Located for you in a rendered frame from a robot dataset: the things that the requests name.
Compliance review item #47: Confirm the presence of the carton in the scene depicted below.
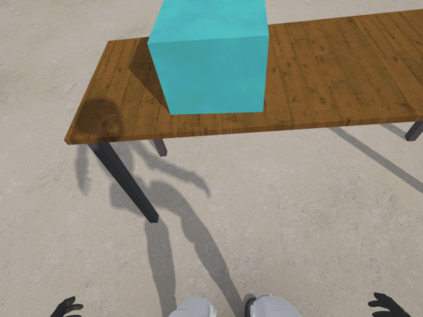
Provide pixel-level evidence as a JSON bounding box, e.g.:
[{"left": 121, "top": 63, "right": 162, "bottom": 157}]
[{"left": 147, "top": 0, "right": 269, "bottom": 115}]

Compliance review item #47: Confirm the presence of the right robot hand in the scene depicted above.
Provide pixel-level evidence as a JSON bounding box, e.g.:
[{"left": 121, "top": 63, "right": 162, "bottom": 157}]
[{"left": 368, "top": 293, "right": 411, "bottom": 317}]

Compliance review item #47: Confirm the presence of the left robot hand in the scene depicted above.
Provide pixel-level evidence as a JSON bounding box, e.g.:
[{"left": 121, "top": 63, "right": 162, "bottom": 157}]
[{"left": 50, "top": 297, "right": 83, "bottom": 317}]

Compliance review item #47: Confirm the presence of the left robot thigh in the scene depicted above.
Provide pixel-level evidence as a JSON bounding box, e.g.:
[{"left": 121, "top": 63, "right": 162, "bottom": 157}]
[{"left": 169, "top": 297, "right": 217, "bottom": 317}]

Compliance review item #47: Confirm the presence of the table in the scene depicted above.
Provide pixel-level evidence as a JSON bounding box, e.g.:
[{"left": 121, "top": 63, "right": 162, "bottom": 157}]
[{"left": 64, "top": 9, "right": 423, "bottom": 223}]

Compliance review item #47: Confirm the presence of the robot right shin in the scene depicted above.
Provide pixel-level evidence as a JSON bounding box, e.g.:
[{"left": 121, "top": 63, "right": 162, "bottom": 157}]
[{"left": 255, "top": 293, "right": 272, "bottom": 302}]

